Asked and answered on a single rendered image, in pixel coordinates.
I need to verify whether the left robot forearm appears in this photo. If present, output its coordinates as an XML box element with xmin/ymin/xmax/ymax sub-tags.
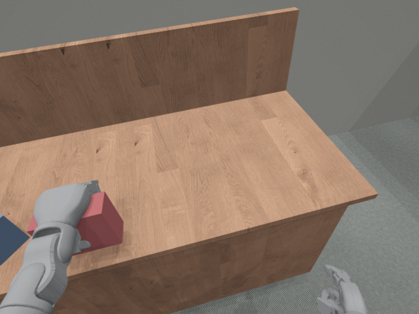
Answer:
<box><xmin>0</xmin><ymin>222</ymin><xmax>77</xmax><ymax>314</ymax></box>

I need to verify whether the table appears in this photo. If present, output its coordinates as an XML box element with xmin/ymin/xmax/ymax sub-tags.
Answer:
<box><xmin>0</xmin><ymin>7</ymin><xmax>378</xmax><ymax>314</ymax></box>

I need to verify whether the right robot hand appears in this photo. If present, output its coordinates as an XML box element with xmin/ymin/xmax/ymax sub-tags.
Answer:
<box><xmin>317</xmin><ymin>264</ymin><xmax>368</xmax><ymax>314</ymax></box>

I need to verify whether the left robot hand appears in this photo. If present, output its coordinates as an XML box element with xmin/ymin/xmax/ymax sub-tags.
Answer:
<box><xmin>33</xmin><ymin>180</ymin><xmax>101</xmax><ymax>254</ymax></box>

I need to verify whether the sponge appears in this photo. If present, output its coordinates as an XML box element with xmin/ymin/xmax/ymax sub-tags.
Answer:
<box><xmin>27</xmin><ymin>191</ymin><xmax>124</xmax><ymax>256</ymax></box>

